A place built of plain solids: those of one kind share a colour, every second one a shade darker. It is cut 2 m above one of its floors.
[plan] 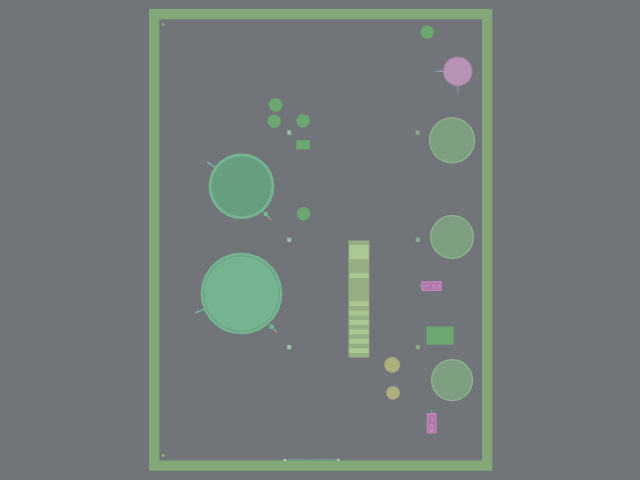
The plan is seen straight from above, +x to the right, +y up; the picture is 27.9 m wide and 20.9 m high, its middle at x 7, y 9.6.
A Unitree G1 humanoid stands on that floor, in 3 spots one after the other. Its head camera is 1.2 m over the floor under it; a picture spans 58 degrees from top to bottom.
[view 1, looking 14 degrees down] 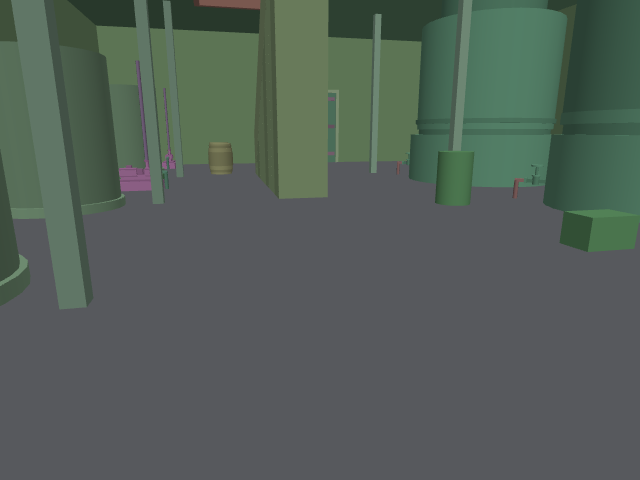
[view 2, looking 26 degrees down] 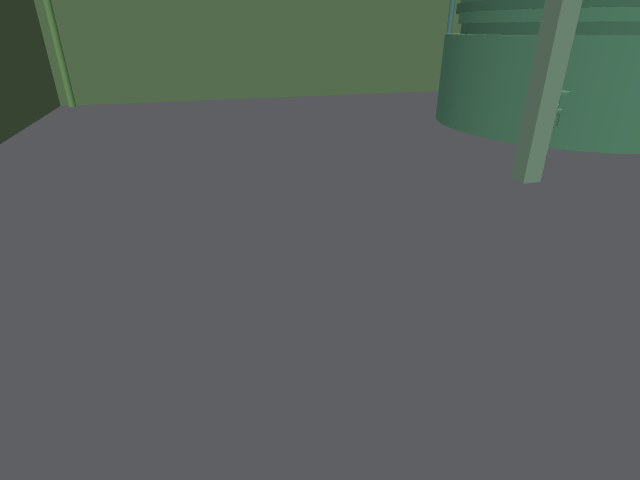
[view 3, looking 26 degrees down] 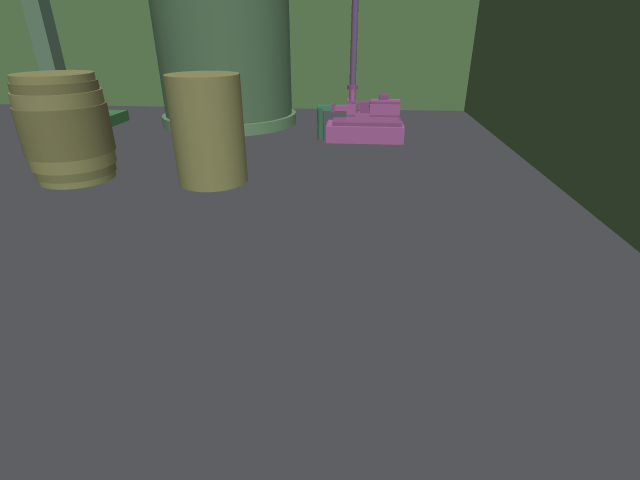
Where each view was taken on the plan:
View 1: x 10.21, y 17.51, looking -103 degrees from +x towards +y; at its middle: ground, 4.96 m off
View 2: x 8.70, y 2.18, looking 164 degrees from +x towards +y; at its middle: ground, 2.74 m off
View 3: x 6.63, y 1.70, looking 5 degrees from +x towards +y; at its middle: ground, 2.74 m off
